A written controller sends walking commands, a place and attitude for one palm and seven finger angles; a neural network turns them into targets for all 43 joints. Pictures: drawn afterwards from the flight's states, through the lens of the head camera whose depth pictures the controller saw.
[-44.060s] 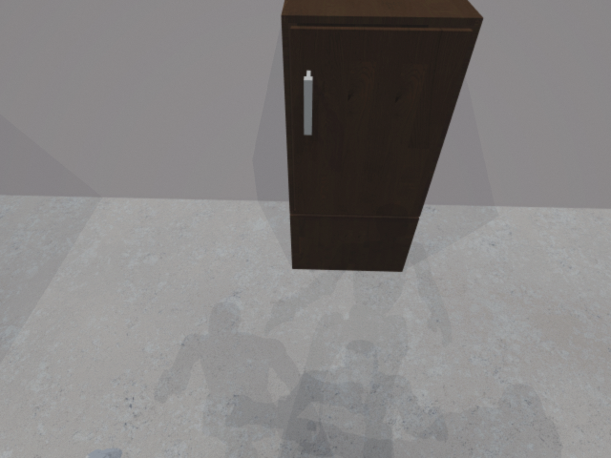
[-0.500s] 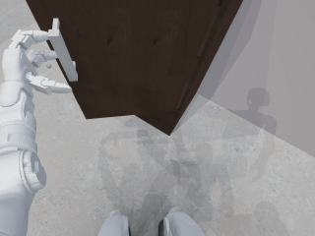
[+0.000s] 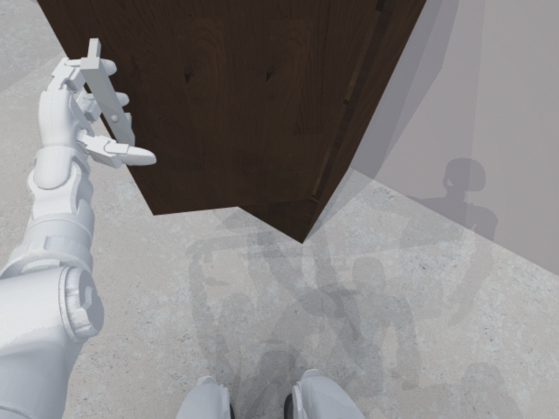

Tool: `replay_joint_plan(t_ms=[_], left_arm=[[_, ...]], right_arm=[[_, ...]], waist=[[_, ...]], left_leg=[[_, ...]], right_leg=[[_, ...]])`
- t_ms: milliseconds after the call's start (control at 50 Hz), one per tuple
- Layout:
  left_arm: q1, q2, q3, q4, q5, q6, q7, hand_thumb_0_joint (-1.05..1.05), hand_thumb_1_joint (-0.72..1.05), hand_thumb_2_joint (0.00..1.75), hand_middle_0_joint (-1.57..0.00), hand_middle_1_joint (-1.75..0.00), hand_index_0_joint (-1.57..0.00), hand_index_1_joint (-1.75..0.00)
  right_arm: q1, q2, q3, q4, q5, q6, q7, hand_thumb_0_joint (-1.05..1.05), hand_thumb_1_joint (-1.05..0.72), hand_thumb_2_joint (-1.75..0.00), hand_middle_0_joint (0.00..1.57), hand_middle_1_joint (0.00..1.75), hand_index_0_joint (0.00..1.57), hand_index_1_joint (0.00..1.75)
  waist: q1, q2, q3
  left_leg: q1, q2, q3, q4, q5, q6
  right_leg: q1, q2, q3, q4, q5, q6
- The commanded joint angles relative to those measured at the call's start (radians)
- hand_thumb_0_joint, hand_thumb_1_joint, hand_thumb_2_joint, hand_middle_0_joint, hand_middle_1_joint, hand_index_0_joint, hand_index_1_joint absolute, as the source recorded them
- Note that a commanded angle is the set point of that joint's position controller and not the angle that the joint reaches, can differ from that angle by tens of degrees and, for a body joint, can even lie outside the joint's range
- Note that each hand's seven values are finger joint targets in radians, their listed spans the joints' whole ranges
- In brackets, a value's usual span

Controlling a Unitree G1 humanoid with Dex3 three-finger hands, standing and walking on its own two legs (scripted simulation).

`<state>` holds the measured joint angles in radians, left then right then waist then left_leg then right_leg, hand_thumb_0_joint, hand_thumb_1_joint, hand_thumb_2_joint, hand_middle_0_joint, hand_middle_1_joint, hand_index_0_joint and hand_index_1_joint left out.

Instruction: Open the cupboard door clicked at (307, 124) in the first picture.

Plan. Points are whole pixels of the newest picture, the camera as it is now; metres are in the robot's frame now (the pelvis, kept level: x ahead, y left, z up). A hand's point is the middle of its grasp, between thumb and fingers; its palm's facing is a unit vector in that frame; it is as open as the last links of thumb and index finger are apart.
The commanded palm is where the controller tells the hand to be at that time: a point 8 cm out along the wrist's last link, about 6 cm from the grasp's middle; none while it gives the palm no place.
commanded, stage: slide the fingers in behind the handle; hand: left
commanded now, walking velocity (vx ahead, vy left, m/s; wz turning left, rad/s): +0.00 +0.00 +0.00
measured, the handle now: (112, 97) +0.56 +0.20 +0.07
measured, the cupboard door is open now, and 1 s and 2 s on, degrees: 40 40 63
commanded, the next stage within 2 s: close the thumb around the handle in 0.48 s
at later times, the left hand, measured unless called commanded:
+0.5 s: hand (123, 115) +0.52 +0.18 +0.08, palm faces +0.08 -1.00 -0.01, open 13.7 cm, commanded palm +0.50 +0.22 +0.07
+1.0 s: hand (126, 114) +0.53 +0.17 +0.08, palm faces +0.08 -1.00 -0.01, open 9.1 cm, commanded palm +0.50 +0.22 +0.07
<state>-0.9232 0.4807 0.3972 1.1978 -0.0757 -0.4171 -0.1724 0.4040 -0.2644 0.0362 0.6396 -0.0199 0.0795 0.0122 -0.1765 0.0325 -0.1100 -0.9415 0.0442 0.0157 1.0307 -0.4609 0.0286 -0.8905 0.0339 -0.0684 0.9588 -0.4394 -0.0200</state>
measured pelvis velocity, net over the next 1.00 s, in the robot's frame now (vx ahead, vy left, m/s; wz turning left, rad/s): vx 0.00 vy -0.01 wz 0.00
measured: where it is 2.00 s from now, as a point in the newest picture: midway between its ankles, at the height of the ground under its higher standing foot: outside the picture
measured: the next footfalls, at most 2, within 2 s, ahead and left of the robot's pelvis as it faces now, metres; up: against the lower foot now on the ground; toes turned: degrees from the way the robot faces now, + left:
none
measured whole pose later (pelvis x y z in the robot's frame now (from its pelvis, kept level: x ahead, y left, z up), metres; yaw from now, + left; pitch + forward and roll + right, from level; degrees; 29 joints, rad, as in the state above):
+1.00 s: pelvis +0.00 -0.01 +0.00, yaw +0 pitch +23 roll -3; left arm -0.94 0.48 0.40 1.20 -0.06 -0.42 -0.14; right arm 0.40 -0.27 0.03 0.64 -0.02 0.07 0.01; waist -0.18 0.04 -0.11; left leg -0.96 0.05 0.01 1.03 -0.46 0.02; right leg -0.91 0.04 -0.07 0.97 -0.45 -0.03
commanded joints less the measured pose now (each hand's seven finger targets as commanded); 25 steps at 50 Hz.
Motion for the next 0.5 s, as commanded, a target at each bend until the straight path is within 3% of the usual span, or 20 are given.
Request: replay_joint_plan(t_ms=[0, 40, 80, 120, 160, 180, 200, 260, 300, 340, 380, 420, 460, 480], left_arm=[[-0.482, 0.224, 0.001, -0.216, -0.003, -0.061, 0.021, 0.0, -0.5, 0.3, -0.3, -1.2, -0.3, -1.2], [-0.474, 0.237, 0.019, -0.214, 0.0, -0.074, 0.034, 0.0, -0.5, 0.3, -0.3, -1.2, -0.3, -1.2], [-0.492, 0.239, 0.016, -0.186, 0.005, -0.071, 0.041, 0.0, -0.5, 0.3, -0.3, -1.2, -0.3, -1.2], [-0.488, 0.295, 0.053, -0.173, 0.013, -0.068, 0.046, 0.0, -0.5, 0.3, -0.3, -1.2, -0.3, -1.2], [-0.496, 0.32, 0.061, -0.198, 0.022, -0.071, 0.041, 0.0, -0.5, 0.3, -0.3, -1.2, -0.3, -1.2], [-0.485, 0.293, 0.042, -0.199, 0.02, -0.069, 0.035, 0.0, -0.5, 0.3, -0.3, -1.2, -0.3, -1.2], [-0.457, 0.297, 0.052, -0.189, 0.015, -0.064, 0.029, 0.0, -0.5, 0.3, -0.3, -1.2, -0.3, -1.2], [-0.469, 0.306, 0.051, -0.156, 0.005, -0.05, 0.016, 0.0, -0.5, 0.3, -0.3, -1.2, -0.3, -1.2], [-0.513, 0.289, 0.029, -0.173, 0.001, -0.043, 0.01, 0.0, -0.5, 0.3, -0.3, -1.2, -0.3, -1.2], [-0.492, 0.317, 0.057, -0.176, 0.002, -0.048, 0.01, 0.0, -0.5, 0.3, -0.3, -1.2, -0.3, -1.2], [-0.51, 0.251, 0.011, -0.188, -0.004, -0.047, 0.008, 0.0, -0.5, 0.3, -0.3, -1.2, -0.3, -1.2], [-0.484, 0.291, 0.051, -0.184, -0.008, -0.051, 0.012, 0.0, -0.5, 0.3, -0.3, -1.2, -0.3, -1.2], [-0.483, 0.268, 0.029, -0.194, -0.002, -0.051, 0.012, 0.0, -0.5, 0.3, -0.3, -1.2, -0.3, -1.2], [-0.491, 0.251, 0.015, -0.198, -0.004, -0.05, 0.013, 0.0, -0.5, 0.3, -0.3, -1.2, -0.3, -1.2]], right_arm=[[0.171, -0.179, -0.063, -0.05, -0.006, -0.021, -0.011, 0.0, -0.9, -0.9, 0.2, 0.3, 0.2, 0.3], [0.175, -0.179, -0.065, -0.047, -0.008, -0.026, -0.01, 0.0, -0.9, -0.9, 0.2, 0.3, 0.2, 0.3], [0.176, -0.178, -0.062, -0.041, -0.008, -0.029, -0.009, 0.0, -0.9, -0.9, 0.2, 0.3, 0.2, 0.3], [0.183, -0.185, -0.06, -0.046, -0.009, -0.029, -0.014, 0.0, -0.9, -0.9, 0.2, 0.3, 0.2, 0.3], [0.18, -0.181, -0.058, -0.053, -0.008, -0.03, -0.015, 0.0, -0.9, -0.9, 0.2, 0.3, 0.2, 0.3], [0.18, -0.179, -0.06, -0.053, -0.007, -0.029, -0.014, 0.0, -0.9, -0.9, 0.2, 0.3, 0.2, 0.3], [0.181, -0.179, -0.06, -0.057, -0.006, -0.029, -0.014, 0.0, -0.9, -0.9, 0.2, 0.3, 0.2, 0.3], [0.183, -0.183, -0.057, -0.052, -0.001, -0.026, -0.02, 0.0, -0.9, -0.9, 0.2, 0.3, 0.2, 0.3], [0.182, -0.182, -0.056, -0.05, 0.0, -0.03, -0.022, 0.0, -0.9, -0.9, 0.2, 0.3, 0.2, 0.3], [0.195, -0.184, -0.059, -0.048, -0.002, -0.031, -0.023, 0.0, -0.9, -0.9, 0.2, 0.3, 0.2, 0.3], [0.192, -0.178, -0.06, -0.043, -0.003, -0.035, -0.02, 0.0, -0.9, -0.9, 0.2, 0.3, 0.2, 0.3], [0.199, -0.184, -0.061, -0.042, -0.006, -0.035, -0.02, 0.0, -0.9, -0.9, 0.2, 0.3, 0.2, 0.3], [0.196, -0.179, -0.062, -0.044, -0.005, -0.032, -0.017, 0.0, -0.9, -0.9, 0.2, 0.3, 0.2, 0.3], [0.194, -0.18, -0.062, -0.041, -0.005, -0.033, -0.016, 0.0, -0.9, -0.9, 0.2, 0.3, 0.2, 0.3]], waist=[[-0.018, 0.101, -0.441], [-0.013, 0.108, -0.469], [-0.024, 0.095, -0.433], [-0.022, 0.061, -0.446], [-0.007, 0.114, -0.487], [-0.015, 0.095, -0.495], [-0.006, 0.091, -0.491], [-0.022, 0.058, -0.449], [-0.035, 0.087, -0.44], [-0.018, 0.099, -0.491], [-0.036, 0.108, -0.483], [-0.023, 0.101, -0.492], [-0.02, 0.114, -0.489], [-0.03, 0.109, -0.482]], left_leg=[[0.352, -0.021, -0.066, -0.1, 0.355, 0.002], [0.37, -0.021, -0.069, -0.091, 0.372, 0.001], [0.33, -0.022, -0.064, -0.087, 0.343, 0.004], [0.287, -0.026, -0.058, -0.082, 0.33, 0.013], [0.297, -0.028, -0.053, -0.081, 0.346, 0.008], [0.307, -0.028, -0.05, -0.078, 0.359, 0.01], [0.291, -0.028, -0.045, -0.078, 0.35, 0.011], [0.248, -0.027, -0.043, -0.077, 0.324, 0.015], [0.248, -0.027, -0.042, -0.078, 0.301, 0.016], [0.29, -0.026, -0.051, -0.077, 0.347, 0.013], [0.317, -0.023, -0.054, -0.074, 0.362, 0.012], [0.316, -0.024, -0.053, -0.072, 0.374, 0.012], [0.322, -0.024, -0.053, -0.074, 0.382, 0.009], [0.328, -0.023, -0.054, -0.074, 0.384, 0.01]], right_leg=[[0.145, 0.023, 0.038, -0.104, 0.311, 0.004], [0.137, 0.024, 0.038, -0.097, 0.319, 0.003], [0.135, 0.024, 0.042, -0.1, 0.304, 0.005], [0.177, 0.023, 0.054, -0.098, 0.318, 0.007], [0.195, 0.019, 0.058, -0.09, 0.34, 0.007], [0.201, 0.02, 0.059, -0.093, 0.356, 0.009], [0.213, 0.02, 0.061, -0.097, 0.356, 0.009], [0.213, 0.021, 0.066, -0.103, 0.347, 0.012], [0.195, 0.02, 0.068, -0.109, 0.324, 0.013], [0.198, 0.021, 0.061, -0.098, 0.348, 0.009], [0.169, 0.022, 0.056, -0.101, 0.352, 0.012], [0.18, 0.024, 0.053, -0.096, 0.36, 0.008], [0.179, 0.023, 0.053, -0.096, 0.367, 0.009], [0.171, 0.023, 0.052, -0.098, 0.368, 0.009]])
